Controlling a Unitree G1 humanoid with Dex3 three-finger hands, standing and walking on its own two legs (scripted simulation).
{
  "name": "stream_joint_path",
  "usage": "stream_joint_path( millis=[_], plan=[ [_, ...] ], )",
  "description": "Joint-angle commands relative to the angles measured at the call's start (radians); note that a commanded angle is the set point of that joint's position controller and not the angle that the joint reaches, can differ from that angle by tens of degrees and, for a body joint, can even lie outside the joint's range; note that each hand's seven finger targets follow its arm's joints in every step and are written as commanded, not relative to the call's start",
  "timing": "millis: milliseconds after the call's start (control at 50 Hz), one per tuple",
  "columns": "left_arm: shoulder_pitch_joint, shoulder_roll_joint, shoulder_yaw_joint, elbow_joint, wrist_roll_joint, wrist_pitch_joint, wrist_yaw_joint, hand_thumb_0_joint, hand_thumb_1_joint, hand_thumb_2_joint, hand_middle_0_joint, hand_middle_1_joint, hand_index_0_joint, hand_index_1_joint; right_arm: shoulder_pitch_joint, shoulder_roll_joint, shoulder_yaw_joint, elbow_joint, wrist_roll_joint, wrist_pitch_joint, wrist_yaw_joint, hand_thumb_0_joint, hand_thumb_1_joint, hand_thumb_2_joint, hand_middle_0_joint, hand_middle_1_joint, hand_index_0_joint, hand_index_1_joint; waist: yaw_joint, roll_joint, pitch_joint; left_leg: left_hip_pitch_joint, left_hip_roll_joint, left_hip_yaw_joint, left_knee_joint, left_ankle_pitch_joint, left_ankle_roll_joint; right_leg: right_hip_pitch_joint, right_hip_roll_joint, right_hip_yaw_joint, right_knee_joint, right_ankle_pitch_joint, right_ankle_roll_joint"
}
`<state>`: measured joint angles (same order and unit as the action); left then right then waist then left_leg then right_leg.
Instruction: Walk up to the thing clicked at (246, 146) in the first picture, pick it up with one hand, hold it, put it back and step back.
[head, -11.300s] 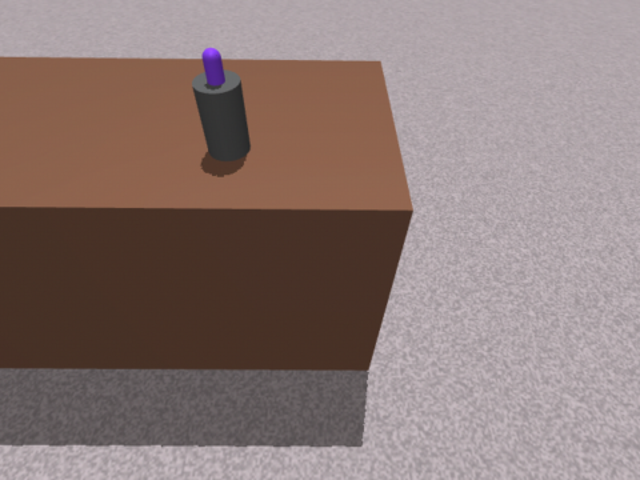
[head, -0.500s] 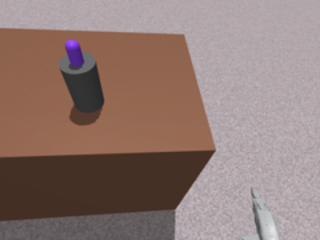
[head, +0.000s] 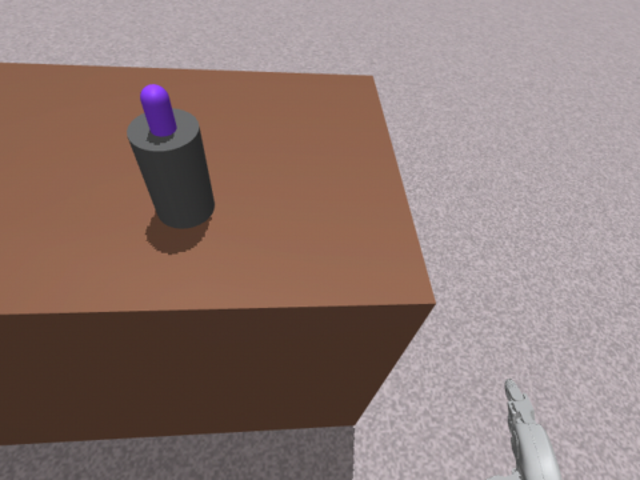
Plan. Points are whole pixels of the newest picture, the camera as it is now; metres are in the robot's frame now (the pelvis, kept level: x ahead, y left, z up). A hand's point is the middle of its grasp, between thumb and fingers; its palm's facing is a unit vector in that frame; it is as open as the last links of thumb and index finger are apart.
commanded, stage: approach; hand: left
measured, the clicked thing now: (171, 156) +0.51 +0.19 +0.10
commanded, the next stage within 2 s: close in in 0.28 s
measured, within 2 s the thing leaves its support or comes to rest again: neither
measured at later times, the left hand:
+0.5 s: hand (113, 206) +0.46 +0.27 +0.06, palm faces +0.12 -0.99 +0.05, open 17.7 cm
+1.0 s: hand (150, 205) +0.46 +0.22 +0.06, palm faces +0.19 -0.98 +0.01, open 17.5 cm
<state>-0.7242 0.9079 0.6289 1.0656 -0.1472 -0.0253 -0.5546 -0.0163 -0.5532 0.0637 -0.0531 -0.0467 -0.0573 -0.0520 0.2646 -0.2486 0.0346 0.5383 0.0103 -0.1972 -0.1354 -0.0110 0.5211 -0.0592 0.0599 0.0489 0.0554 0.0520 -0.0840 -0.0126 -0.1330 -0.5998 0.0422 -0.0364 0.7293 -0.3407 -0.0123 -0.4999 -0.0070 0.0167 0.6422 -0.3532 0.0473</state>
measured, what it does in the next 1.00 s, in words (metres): stands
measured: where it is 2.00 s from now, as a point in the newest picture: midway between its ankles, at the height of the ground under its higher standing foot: outside the picture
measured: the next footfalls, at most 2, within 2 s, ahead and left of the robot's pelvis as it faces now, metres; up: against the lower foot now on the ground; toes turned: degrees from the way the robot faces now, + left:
none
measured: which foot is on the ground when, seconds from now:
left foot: down 0.00-1.00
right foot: down 0.00-1.00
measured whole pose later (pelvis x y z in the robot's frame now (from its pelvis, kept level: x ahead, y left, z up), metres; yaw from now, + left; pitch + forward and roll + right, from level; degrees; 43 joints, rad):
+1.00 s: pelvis -0.01 -0.01 -0.03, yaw -1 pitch +17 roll -2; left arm -0.69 0.45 0.41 0.89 -0.14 -0.21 -0.13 -0.02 -0.55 0.00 -0.07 -0.02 -0.08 -0.01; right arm 0.36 -0.23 -0.03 0.18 -0.01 -0.03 0.01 -0.01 0.53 -0.05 0.06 0.05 0.05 0.05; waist -0.11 0.00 -0.13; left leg -0.82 0.06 -0.04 0.96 -0.44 -0.03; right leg -0.74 0.01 0.02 0.91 -0.47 0.03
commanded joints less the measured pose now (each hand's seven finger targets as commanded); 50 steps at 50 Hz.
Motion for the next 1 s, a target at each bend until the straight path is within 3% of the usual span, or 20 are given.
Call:
stream_joint_path(
  millis=[0, 20, 80, 140, 220, 260, 300, 400, 460, 540, 560, 600, 640, 720, 740, 820, 860, 880, 940, 980],
  plan=[
    [-0.350, 0.368, 0.022, -0.192, -0.027, -0.065, 0.000, 0.000, -0.549, 0.034, -0.056, -0.038, -0.049, -0.048, -0.054, -0.110, -0.027, -0.164, -0.002, -0.052, -0.007, 0.000, 0.552, -0.047, 0.048, 0.051, 0.049, 0.051, 0.020, 0.163, -0.266, 0.269, -0.039, 0.031, -0.059, 0.318, 0.042, 0.010, 0.020, -0.040, -0.065, 0.276, -0.036],
    [-0.291, 0.356, 0.027, -0.102, -0.028, -0.060, -0.004, 0.000, -0.590, 0.035, -0.059, -0.046, -0.052, -0.057, -0.042, -0.124, -0.036, -0.176, -0.002, -0.048, -0.009, 0.000, 0.551, -0.048, 0.048, 0.051, 0.049, 0.051, 0.004, 0.129, -0.262, 0.257, -0.039, 0.033, -0.054, 0.307, 0.048, 0.005, 0.020, -0.040, -0.065, 0.272, -0.032],
    [-0.287, 0.241, -0.047, -0.057, -0.041, -0.083, -0.019, 0.000, -0.605, 0.034, -0.055, -0.040, -0.049, -0.051, -0.042, -0.121, -0.029, -0.159, -0.003, -0.050, 0.000, 0.000, 0.554, -0.047, 0.048, 0.051, 0.049, 0.051, -0.014, 0.154, -0.226, 0.255, -0.027, 0.021, -0.047, 0.267, 0.039, -0.089, 0.030, -0.049, -0.042, 0.204, -0.043],
    [-0.360, 0.216, -0.052, -0.130, -0.062, -0.127, -0.013, 0.000, -0.611, 0.050, -0.049, -0.047, -0.044, -0.058, -0.039, -0.146, -0.044, -0.207, -0.010, -0.063, 0.005, 0.000, 0.567, -0.045, 0.048, 0.051, 0.049, 0.051, -0.027, 0.168, -0.288, 0.276, -0.019, 0.008, -0.019, 0.262, 0.034, -0.132, 0.033, -0.058, -0.016, 0.195, -0.044],
    [-0.435, 0.163, -0.076, -0.228, -0.063, -0.170, 0.037, 0.000, -0.611, 0.059, -0.048, -0.056, -0.045, -0.065, -0.023, -0.192, -0.084, -0.281, -0.014, -0.061, 0.009, 0.000, 0.568, -0.045, 0.049, 0.051, 0.049, 0.051, -0.057, 0.187, -0.398, 0.346, -0.010, 0.002, 0.027, 0.317, 0.028, -0.149, 0.031, -0.059, 0.021, 0.228, -0.044],
    [-0.434, 0.102, -0.094, -0.227, -0.064, -0.184, 0.077, 0.000, -0.596, 0.057, -0.049, -0.054, -0.048, -0.062, 0.017, -0.180, -0.086, -0.250, -0.013, -0.047, 0.017, 0.000, 0.567, -0.044, 0.049, 0.051, 0.049, 0.051, -0.063, 0.196, -0.374, 0.333, -0.006, -0.003, 0.044, 0.319, 0.022, -0.192, 0.033, -0.061, 0.036, 0.210, -0.046],
    [-0.442, 0.102, -0.090, -0.235, -0.056, -0.208, 0.123, 0.000, -0.611, 0.062, -0.055, -0.058, -0.052, -0.067, 0.028, -0.210, -0.124, -0.268, -0.017, -0.036, 0.025, 0.000, 0.559, -0.046, 0.049, 0.051, 0.049, 0.051, -0.067, 0.213, -0.382, 0.319, 0.005, -0.014, 0.068, 0.325, 0.016, -0.220, 0.033, -0.062, 0.060, 0.194, -0.051],
    [-0.438, 0.080, -0.089, -0.214, -0.016, -0.271, 0.225, 0.000, -0.597, 0.023, -0.055, -0.046, -0.066, -0.041, 0.054, -0.170, -0.115, -0.333, -0.026, 0.000, 0.070, 0.000, 0.562, -0.043, 0.048, 0.051, 0.049, 0.051, -0.052, 0.219, -0.351, 0.227, 0.006, -0.012, 0.104, 0.295, 0.008, -0.229, 0.032, -0.060, 0.102, 0.180, -0.057],
    [-0.490, 0.128, -0.053, -0.310, -0.007, -0.305, 0.283, 0.000, -0.575, 0.025, -0.064, -0.049, -0.073, -0.044, 0.066, -0.151, -0.110, -0.348, -0.034, 0.024, 0.094, 0.000, 0.553, -0.045, 0.049, 0.050, 0.049, 0.050, -0.021, 0.283, -0.437, 0.237, 0.002, -0.002, 0.132, 0.353, 0.007, -0.191, 0.029, -0.052, 0.134, 0.220, -0.058],
    [-0.456, 0.012, -0.091, -0.306, 0.003, -0.300, 0.347, 0.000, -0.566, 0.021, -0.065, -0.038, -0.072, -0.035, 0.024, -0.158, -0.138, -0.433, -0.045, 0.048, 0.113, 0.000, 0.540, -0.049, 0.049, 0.050, 0.049, 0.050, -0.008, 0.294, -0.522, 0.252, 0.014, -0.010, 0.148, 0.437, -0.003, -0.153, 0.039, -0.055, 0.160, 0.262, -0.062],
    [-0.440, 0.045, -0.065, -0.335, 0.006, -0.299, 0.368, 0.000, -0.562, 0.025, -0.066, -0.038, -0.070, -0.037, 0.015, -0.174, -0.155, -0.415, -0.044, 0.057, 0.112, 0.000, 0.535, -0.050, 0.049, 0.050, 0.049, 0.050, 0.014, 0.310, -0.519, 0.240, 0.010, -0.003, 0.146, 0.427, -0.004, -0.144, 0.038, -0.048, 0.161, 0.258, -0.062],
    [-0.443, 0.003, -0.090, -0.361, 0.015, -0.296, 0.386, 0.000, -0.557, 0.013, -0.071, -0.034, -0.077, -0.031, 0.002, -0.168, -0.154, -0.454, -0.045, 0.070, 0.113, 0.000, 0.533, -0.051, 0.049, 0.050, 0.049, 0.050, 0.005, 0.287, -0.575, 0.237, 0.016, -0.003, 0.154, 0.443, 0.000, -0.113, 0.042, -0.045, 0.168, 0.290, -0.061],
    [-0.426, -0.036, -0.116, -0.385, 0.022, -0.289, 0.403, 0.000, -0.564, 0.000, -0.070, -0.032, -0.080, -0.025, 0.020, -0.148, -0.143, -0.471, -0.041, 0.082, 0.111, 0.000, 0.531, -0.051, 0.049, 0.050, 0.049, 0.050, -0.008, 0.234, -0.578, 0.194, 0.014, 0.003, 0.155, 0.441, 0.008, -0.065, 0.043, -0.041, 0.177, 0.341, -0.056],
    [-0.288, -0.178, -0.170, -0.265, 0.001, -0.260, 0.407, 0.000, -0.565, 0.000, -0.069, -0.031, -0.085, -0.018, 0.052, -0.150, -0.151, -0.472, -0.029, 0.103, 0.109, 0.000, 0.539, -0.047, 0.049, 0.050, 0.049, 0.050, -0.037, 0.059, -0.444, 0.076, 0.006, 0.012, 0.139, 0.340, 0.031, -0.058, 0.045, -0.033, 0.166, 0.357, -0.043],
    [-0.326, -0.123, -0.132, -0.334, -0.005, -0.267, 0.410, 0.000, -0.568, 0.000, -0.067, -0.035, -0.082, -0.023, 0.055, -0.167, -0.174, -0.477, -0.025, 0.107, 0.108, 0.000, 0.542, -0.047, 0.049, 0.050, 0.049, 0.050, -0.025, 0.080, -0.450, 0.074, 0.003, 0.018, 0.141, 0.348, 0.030, -0.045, 0.044, -0.033, 0.172, 0.365, -0.041],
    [-0.339, -0.195, -0.177, -0.334, 0.001, -0.258, 0.401, 0.000, -0.544, 0.000, -0.064, -0.028, -0.083, -0.011, 0.117, -0.123, -0.145, -0.449, -0.020, 0.124, 0.126, 0.000, 0.554, -0.043, 0.049, 0.050, 0.049, 0.050, -0.046, 0.082, -0.340, 0.097, 0.003, 0.022, 0.143, 0.318, 0.033, -0.171, 0.047, -0.042, 0.164, 0.290, -0.042],
    [-0.355, -0.204, -0.182, -0.336, 0.000, -0.255, 0.407, 0.000, -0.554, 0.000, -0.063, -0.023, -0.082, -0.007, 0.124, -0.147, -0.169, -0.492, -0.020, 0.123, 0.130, 0.000, 0.555, -0.043, 0.049, 0.050, 0.049, 0.050, -0.065, 0.066, -0.365, 0.111, 0.001, 0.025, 0.146, 0.291, 0.036, -0.171, 0.043, -0.040, 0.164, 0.282, -0.040],
    [-0.399, -0.184, -0.187, -0.426, 0.000, -0.262, 0.411, 0.000, -0.550, 0.000, -0.063, -0.023, -0.083, -0.006, 0.155, -0.134, -0.154, -0.497, -0.018, 0.126, 0.134, 0.000, 0.558, -0.042, 0.049, 0.050, 0.049, 0.050, -0.060, 0.108, -0.397, 0.133, -0.005, 0.030, 0.150, 0.316, 0.034, -0.146, 0.039, -0.036, 0.167, 0.313, -0.038],
    [-0.391, -0.218, -0.204, -0.405, -0.007, -0.249, 0.419, 0.000, -0.545, 0.000, -0.059, -0.018, -0.077, -0.003, 0.170, -0.155, -0.183, -0.509, -0.015, 0.131, 0.133, 0.000, 0.557, -0.043, 0.049, 0.050, 0.049, 0.050, -0.064, 0.115, -0.430, 0.164, -0.012, 0.036, 0.165, 0.345, 0.035, -0.132, 0.031, -0.026, 0.172, 0.361, -0.031],
    [-0.428, -0.215, -0.218, -0.443, 0.000, -0.249, 0.424, 0.000, -0.577, 0.000, -0.066, -0.017, -0.081, -0.005, 0.139, -0.144, -0.166, -0.517, -0.020, 0.129, 0.136, 0.000, 0.550, -0.045, 0.049, 0.050, 0.049, 0.050, -0.058, 0.161, -0.457, 0.210, -0.004, 0.026, 0.169, 0.392, 0.030, -0.156, 0.032, -0.032, 0.177, 0.362, -0.035]
  ],
)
